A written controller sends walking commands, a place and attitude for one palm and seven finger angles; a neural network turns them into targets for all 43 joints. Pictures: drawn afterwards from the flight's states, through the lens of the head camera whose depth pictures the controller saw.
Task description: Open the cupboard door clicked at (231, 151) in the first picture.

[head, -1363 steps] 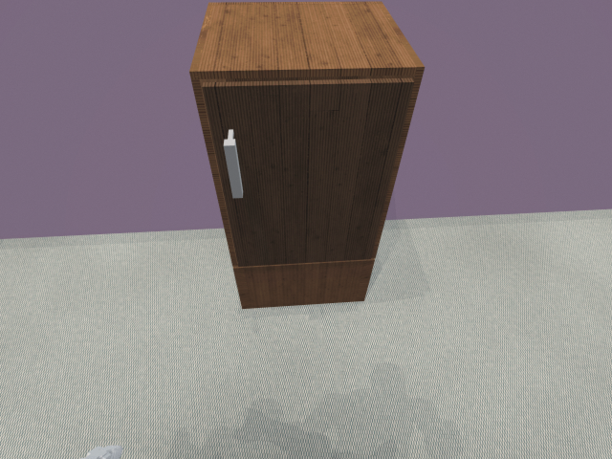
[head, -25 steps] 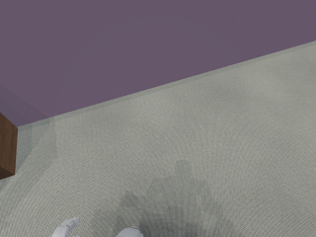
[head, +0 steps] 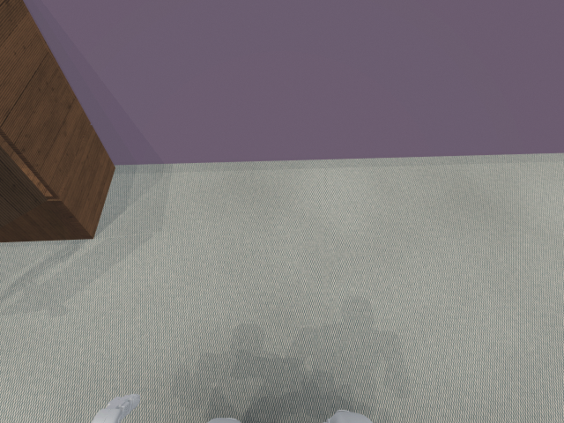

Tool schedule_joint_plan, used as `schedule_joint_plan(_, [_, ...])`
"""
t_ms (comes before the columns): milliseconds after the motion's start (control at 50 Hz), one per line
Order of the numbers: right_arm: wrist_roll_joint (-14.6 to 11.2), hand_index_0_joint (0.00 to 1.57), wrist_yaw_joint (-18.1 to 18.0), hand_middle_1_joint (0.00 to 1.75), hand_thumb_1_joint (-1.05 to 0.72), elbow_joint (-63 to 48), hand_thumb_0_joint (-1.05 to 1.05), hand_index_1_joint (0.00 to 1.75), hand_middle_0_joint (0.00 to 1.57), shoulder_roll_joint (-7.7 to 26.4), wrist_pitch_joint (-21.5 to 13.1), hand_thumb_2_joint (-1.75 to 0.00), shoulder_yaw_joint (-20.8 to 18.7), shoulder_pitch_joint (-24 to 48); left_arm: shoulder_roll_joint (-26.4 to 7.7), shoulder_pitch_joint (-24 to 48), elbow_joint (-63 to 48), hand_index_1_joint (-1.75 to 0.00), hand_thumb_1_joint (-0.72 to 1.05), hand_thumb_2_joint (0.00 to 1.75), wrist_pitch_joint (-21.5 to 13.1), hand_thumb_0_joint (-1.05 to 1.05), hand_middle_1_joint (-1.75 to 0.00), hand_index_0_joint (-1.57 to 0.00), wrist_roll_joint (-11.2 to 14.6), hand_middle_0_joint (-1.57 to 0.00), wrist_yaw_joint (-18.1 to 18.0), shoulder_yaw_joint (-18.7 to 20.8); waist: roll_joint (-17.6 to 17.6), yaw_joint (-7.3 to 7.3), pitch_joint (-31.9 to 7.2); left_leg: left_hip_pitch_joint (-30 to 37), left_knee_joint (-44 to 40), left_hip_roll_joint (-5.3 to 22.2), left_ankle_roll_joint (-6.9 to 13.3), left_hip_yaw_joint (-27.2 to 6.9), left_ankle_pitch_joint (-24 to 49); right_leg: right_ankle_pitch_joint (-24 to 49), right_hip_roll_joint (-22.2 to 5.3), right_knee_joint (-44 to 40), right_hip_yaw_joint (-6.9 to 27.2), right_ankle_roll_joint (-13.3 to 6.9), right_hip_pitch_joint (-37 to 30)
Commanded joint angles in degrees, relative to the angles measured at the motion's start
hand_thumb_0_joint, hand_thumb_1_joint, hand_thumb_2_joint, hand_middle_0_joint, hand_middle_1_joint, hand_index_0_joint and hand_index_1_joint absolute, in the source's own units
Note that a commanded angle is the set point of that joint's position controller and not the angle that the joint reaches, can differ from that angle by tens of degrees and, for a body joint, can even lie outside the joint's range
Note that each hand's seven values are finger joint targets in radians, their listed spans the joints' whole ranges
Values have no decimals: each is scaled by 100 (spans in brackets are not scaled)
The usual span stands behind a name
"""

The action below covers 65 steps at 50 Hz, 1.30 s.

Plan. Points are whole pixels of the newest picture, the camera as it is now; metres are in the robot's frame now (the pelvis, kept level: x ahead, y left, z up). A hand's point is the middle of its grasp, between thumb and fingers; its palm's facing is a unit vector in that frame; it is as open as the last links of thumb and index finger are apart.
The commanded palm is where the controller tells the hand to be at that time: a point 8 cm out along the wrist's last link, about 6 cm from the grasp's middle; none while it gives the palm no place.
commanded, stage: turn to face it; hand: left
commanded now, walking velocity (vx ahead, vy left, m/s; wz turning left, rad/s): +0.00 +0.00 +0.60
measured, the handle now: out of the picture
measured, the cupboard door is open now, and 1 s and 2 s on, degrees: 44 44 44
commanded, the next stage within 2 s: take the last steps up to it in 1.34 s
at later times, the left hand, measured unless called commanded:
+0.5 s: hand out of the picture -0.01 +0.21 -0.18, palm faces +0.35 -0.90 -0.24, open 7.4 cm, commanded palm none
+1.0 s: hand out of the picture -0.05 +0.16 -0.18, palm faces +0.61 -0.76 -0.21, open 7.4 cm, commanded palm none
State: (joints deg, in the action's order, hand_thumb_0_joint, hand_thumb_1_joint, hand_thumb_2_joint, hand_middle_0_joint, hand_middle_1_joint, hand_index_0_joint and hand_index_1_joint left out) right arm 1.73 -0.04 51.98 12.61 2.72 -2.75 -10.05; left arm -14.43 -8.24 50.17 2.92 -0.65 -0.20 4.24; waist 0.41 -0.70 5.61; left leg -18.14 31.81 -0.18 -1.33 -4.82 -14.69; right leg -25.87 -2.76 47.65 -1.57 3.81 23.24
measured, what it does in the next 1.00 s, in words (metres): steps on the spot, turning left: right foot, then left foot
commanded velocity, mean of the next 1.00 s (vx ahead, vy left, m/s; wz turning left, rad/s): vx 0.00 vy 0.00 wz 0.57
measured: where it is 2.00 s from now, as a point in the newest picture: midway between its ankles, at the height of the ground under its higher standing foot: outside the picture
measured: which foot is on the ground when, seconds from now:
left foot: down 0.00-0.06, up 0.08-0.38, down 0.40-0.68, up 0.70-0.98, down 1.00-1.00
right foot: up 0.00-0.04, down 0.06-0.38, up 0.40-0.66, down 0.68-0.98, up 1.00-1.00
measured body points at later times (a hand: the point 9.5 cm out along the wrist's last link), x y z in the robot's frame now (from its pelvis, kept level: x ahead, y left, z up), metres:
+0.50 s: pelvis +0.00 -0.02 -0.01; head +0.04 +0.02 +0.44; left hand -0.03 +0.25 -0.16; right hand +0.19 -0.23 -0.13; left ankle -0.04 +0.10 -0.73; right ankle +0.01 -0.15 -0.68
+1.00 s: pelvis +0.01 -0.04 -0.01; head +0.04 +0.00 +0.44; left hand -0.09 +0.20 -0.16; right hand +0.26 -0.18 -0.13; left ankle -0.05 +0.06 -0.74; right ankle +0.07 -0.16 -0.73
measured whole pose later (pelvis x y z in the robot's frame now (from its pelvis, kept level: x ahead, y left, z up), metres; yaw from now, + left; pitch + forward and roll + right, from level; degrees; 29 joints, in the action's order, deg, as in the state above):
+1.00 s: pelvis +0.01 -0.04 -0.01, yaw +38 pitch +1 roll +0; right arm 0.9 1.8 50.9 14.4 3.2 -3.4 -7.2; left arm -12.1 -13.5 50.5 1.1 -1.2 -0.1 2.8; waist 2.3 -0.3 5.2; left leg -17.1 33.4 1.1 -0.1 3.6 -13.8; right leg -21.6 -9.2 38.5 -11.9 2.8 15.7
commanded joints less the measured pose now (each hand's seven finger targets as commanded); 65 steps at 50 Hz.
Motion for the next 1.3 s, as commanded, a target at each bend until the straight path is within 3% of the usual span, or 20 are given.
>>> schedule_joint_plan(0, [-70,20,-44,30,-90,-576,0,30,20,1127,-58,-90,-391,423,-604,-801,-307,-30,90,90,-212,0,-30,-20,16,-20,-78,152,-502,366,-838,-648,-272,703,559,-1036,742,1056,25,-2253,40,-93,-1863])
schedule_joint_plan(40, [-102,20,47,30,-90,-795,0,30,20,708,-60,-90,-343,514,-1390,-865,-374,-30,90,90,-268,0,-30,-20,-108,-20,-145,260,1789,487,-646,-1672,2402,-334,-80,331,-2069,1047,-2516,-3554,2374,-1169,-1782])
schedule_joint_plan(140, [-79,20,173,30,-90,-464,0,30,20,521,76,-90,-302,336,-692,-49,-574,-30,90,90,-313,0,-30,-20,-89,-20,-184,79,1262,-16,-453,-1199,3235,212,-212,503,-1169,2782,-1561,-2875,294,-1051,-1166])
schedule_joint_plan(240, [-121,20,201,30,-90,-570,0,30,20,317,0,-90,-179,738,-1004,-726,-289,-30,90,90,-335,0,-30,-20,-104,-20,-157,176,1061,353,-775,-772,1355,32,-208,1001,-1270,4115,-1728,-2362,49,-1073,-2127])
schedule_joint_plan(320, [-114,20,171,30,-90,-463,0,30,20,543,-82,-90,-204,232,-1023,-577,-245,-30,90,90,-292,0,-30,-20,-38,-20,-108,231,813,62,-1005,568,-477,39,-52,998,33,3560,-1640,-1468,-429,-599,-1573])
schedule_joint_plan(340, [-76,20,147,30,-90,-410,0,30,20,971,-129,-90,-308,-103,-868,-534,-358,-30,90,90,-253,0,-30,-20,8,-20,-83,229,-149,-161,-1167,1493,-900,713,259,159,1089,2518,-1351,-573,-747,-261,-606])
schedule_joint_plan(360, [-20,20,99,30,-90,-382,0,30,20,1615,-138,-90,-478,-537,-465,-339,-615,-30,90,90,-221,0,-30,-20,30,-20,-40,100,-1854,-408,-1181,2156,-1063,2270,1154,-1880,3291,-901,-514,735,-861,183,993])
schedule_joint_plan(380, [-14,20,51,30,-90,-239,0,30,20,1814,-87,-90,-500,-906,-557,75,-811,-30,90,90,-166,0,-30,-20,-37,-20,-73,58,-1344,-573,-1126,1796,-1012,2591,1615,-2029,3069,-1278,-428,1479,-199,75,1143])
schedule_joint_plan(460, [-3,20,-94,30,-90,-444,0,30,20,1239,-169,-90,-328,49,-522,51,-480,-30,90,90,-101,0,-30,-20,-16,-20,-40,107,-1217,-75,-682,829,-1038,1475,1090,-1075,2473,-117,-331,1586,152,90,853])
schedule_joint_plan(620, [-61,20,-43,30,-90,-542,0,30,20,1233,-70,-90,-393,492,-549,-726,-317,-30,90,90,-204,0,-30,-20,13,-20,-43,118,-768,304,-854,-330,-430,830,658,-1042,1202,1046,173,-1827,-155,-30,-1590])
schedule_joint_plan(660, [-122,20,32,30,-90,-761,0,30,20,614,-69,-90,-306,510,-1382,-976,-319,-30,90,90,-295,0,-30,-20,-118,-20,-133,283,1811,475,-753,-1736,1778,-454,-106,378,-1711,1248,-2192,-3365,2216,-902,-2263])
schedule_joint_plan(680, [-76,20,75,30,-90,-780,0,30,20,828,-42,-90,-340,519,-1387,-911,-393,-30,90,90,-300,0,-30,-20,-85,-20,-140,225,1528,453,-709,-1492,3070,-168,-30,146,-2039,1189,-2574,-3392,2233,-1323,-1468])
schedule_joint_plan(760, [-80,20,170,30,-90,-512,0,30,20,554,50,-90,-278,454,-746,-166,-561,-30,90,90,-308,0,-30,-20,-81,-20,-170,79,1302,39,-464,-1289,3302,177,-192,490,-1248,2908,-1599,-2829,358,-1040,-1273])
schedule_joint_plan(920, [-109,20,180,30,-90,-441,0,30,20,476,-73,-90,-171,266,-1056,-624,-245,-30,90,90,-289,0,-30,-20,-51,-20,-102,206,877,92,-818,397,-175,-13,-59,1057,-168,3408,-1621,-1652,-370,-614,-1471])
schedule_joint_plan(940, [-91,20,164,30,-90,-385,0,30,20,747,-120,-90,-241,-62,-956,-540,-321,-30,90,90,-258,0,-30,-20,-4,-20,-82,208,291,-115,-1035,1188,-720,307,97,688,680,2850,-1491,-998,-603,-346,-897])
schedule_joint_plan(960, [-24,20,122,30,-90,-381,0,30,20,1396,-163,-90,-396,-382,-590,-555,-511,-30,90,90,-218,0,-30,-20,35,-20,-46,144,-1410,-266,-1189,2026,-894,1795,826,-1346,2478,313,-689,270,-912,113,556])
schedule_joint_plan(980, [-15,20,58,30,-90,-276,0,30,20,1720,-118,-90,-464,-780,-457,-130,-712,-30,90,90,-179,0,-30,-20,-9,-20,-68,19,-1558,-497,-1165,1809,-1087,2532,1537,-1936,3189,-1343,-416,1169,-400,100,973])
schedule_joint_plan(1220, [-50,20,-76,30,-90,-331,0,30,20,1041,-100,-90,-261,352,-348,-893,-6,-30,90,90,-191,0,-30,-20,5,-20,-34,51,-700,287,-776,-234,-594,963,703,-652,1037,1086,144,-1717,-288,-97,-1547])
schedule_joint_plan(1260, [-126,20,-13,30,-90,-463,0,30,20,468,-90,-90,-176,254,-1069,-998,0,-30,90,90,-289,0,-30,-20,-99,-20,-107,181,1336,310,-621,-1319,1049,-206,27,404,-1064,1252,-1689,-3166,1798,-782,-2037])
schedule_joint_plan(1280, [-108,20,25,30,-90,-545,0,30,20,548,-68,-90,-188,403,-1264,-976,-84,-30,90,90,-286,0,-30,-20,-106,-20,-90,176,1398,438,-643,-1071,2244,-224,32,359,-2006,1535,-2370,-3377,2046,-1304,-1396])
